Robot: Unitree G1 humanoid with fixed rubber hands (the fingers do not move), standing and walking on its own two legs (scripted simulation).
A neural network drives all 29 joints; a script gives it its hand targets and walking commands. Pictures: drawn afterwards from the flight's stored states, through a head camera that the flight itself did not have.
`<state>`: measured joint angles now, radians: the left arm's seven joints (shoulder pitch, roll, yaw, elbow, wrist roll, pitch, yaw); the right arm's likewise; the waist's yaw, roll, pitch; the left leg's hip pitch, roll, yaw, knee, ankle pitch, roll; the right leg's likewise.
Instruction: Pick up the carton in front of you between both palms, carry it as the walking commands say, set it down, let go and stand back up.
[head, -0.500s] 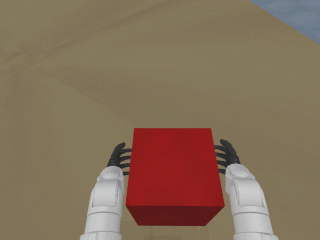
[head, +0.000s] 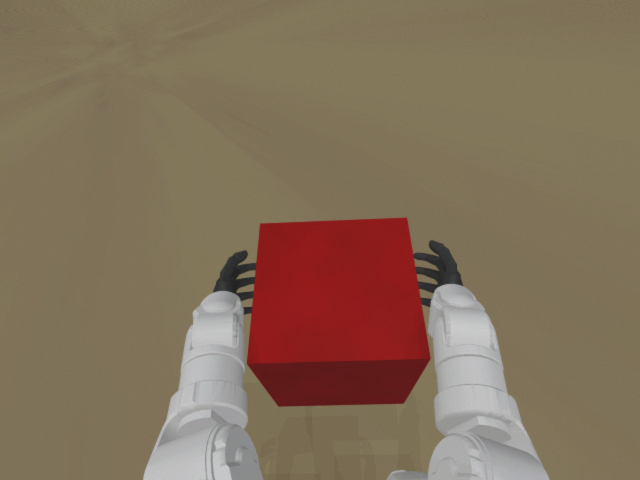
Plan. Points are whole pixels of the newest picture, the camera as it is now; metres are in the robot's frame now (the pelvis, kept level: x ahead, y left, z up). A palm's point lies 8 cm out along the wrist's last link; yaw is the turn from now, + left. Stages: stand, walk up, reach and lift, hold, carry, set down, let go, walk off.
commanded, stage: set down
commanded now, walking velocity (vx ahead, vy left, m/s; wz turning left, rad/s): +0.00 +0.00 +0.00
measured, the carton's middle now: (337, 320) +0.35 +0.00 -0.08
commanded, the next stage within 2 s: none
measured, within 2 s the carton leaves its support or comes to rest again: neither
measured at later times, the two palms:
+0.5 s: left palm (261, 324) +0.41 +0.14 -0.18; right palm (422, 343) +0.36 -0.15 -0.19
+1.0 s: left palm (286, 341) +0.45 +0.11 -0.35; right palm (421, 363) +0.38 -0.17 -0.34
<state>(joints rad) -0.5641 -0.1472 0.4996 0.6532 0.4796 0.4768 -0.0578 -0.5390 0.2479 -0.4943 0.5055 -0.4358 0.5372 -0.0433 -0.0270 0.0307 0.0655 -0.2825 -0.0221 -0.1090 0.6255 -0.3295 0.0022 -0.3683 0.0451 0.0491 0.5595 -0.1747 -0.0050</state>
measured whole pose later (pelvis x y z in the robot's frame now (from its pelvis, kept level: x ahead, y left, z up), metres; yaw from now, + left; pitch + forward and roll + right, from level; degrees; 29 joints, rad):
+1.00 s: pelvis -0.05 +0.02 -0.24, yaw +2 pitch +48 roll +1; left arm -1.03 0.07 0.26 0.86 0.16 0.21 0.09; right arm -0.84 0.13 -0.54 0.53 -0.20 0.23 -0.13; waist -0.11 0.04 -0.18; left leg -1.93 -0.16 -0.06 1.68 -0.58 -0.02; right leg -2.01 0.07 0.12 1.59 -0.40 0.09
